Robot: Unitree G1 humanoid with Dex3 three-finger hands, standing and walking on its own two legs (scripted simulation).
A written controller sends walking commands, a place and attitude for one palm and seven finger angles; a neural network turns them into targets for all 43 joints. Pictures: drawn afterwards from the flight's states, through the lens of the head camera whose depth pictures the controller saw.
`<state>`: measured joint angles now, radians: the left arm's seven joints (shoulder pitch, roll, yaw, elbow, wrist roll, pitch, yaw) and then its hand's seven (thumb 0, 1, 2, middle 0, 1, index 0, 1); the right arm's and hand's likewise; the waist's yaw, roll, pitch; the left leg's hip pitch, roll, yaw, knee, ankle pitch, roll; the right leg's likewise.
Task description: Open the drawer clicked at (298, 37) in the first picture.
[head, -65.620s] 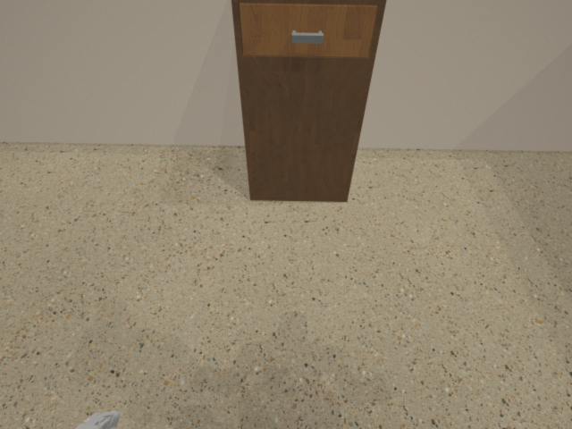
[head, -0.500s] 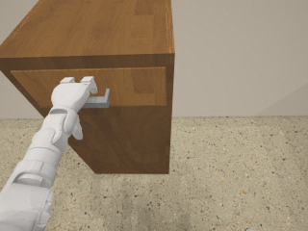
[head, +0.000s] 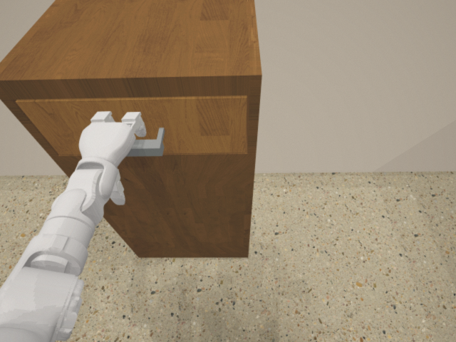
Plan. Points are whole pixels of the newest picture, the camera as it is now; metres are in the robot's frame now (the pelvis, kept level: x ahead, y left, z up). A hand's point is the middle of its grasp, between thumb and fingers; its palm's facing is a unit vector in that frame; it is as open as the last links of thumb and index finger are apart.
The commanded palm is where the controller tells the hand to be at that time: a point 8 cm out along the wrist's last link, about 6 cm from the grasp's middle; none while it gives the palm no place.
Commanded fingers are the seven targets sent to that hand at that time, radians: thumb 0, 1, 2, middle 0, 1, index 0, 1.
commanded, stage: lower the fingers behind the handle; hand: left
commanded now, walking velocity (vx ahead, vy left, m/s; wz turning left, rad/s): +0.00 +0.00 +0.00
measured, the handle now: (138, 140) +0.48 +0.21 +0.05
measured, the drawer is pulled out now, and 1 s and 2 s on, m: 0.00 0.00 0.00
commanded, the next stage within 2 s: lift the fingers back up to retry in 0.44 s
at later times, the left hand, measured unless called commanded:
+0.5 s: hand (120, 159) +0.43 +0.23 +0.06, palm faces -0.02 +0.01 -1.00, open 13.8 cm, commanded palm +0.40 +0.24 +0.09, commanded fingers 0.00 -0.50 0.30 -0.30 -1.20 -0.30 -1.20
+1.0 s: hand (116, 143) +0.43 +0.23 +0.10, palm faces +0.04 -0.02 -1.00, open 13.8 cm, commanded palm +0.41 +0.23 +0.16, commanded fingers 0.00 -0.50 0.30 -0.30 -1.20 -0.30 -1.20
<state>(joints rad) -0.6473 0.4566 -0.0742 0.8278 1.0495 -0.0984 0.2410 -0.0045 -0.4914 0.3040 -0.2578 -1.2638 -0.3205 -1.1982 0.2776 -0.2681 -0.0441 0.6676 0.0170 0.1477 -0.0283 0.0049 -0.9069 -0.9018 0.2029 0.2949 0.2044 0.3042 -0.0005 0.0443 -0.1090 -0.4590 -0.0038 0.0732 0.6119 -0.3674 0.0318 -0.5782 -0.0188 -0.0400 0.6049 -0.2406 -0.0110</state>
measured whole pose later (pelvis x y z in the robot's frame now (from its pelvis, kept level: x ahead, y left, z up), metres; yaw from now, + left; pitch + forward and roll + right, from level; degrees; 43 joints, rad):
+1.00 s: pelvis +0.01 +0.00 +0.01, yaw +0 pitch +10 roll +0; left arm -0.62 0.47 -0.07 0.70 1.00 -0.08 0.17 0.00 -0.49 0.30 -0.31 -1.20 -0.32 -1.20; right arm 0.27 -0.27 -0.04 0.67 0.03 0.14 -0.04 0.01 -0.91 -0.90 0.20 0.29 0.20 0.30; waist 0.01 0.07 -0.09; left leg -0.37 -0.01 0.07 0.55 -0.35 0.03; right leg -0.49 -0.02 -0.04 0.55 -0.24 -0.01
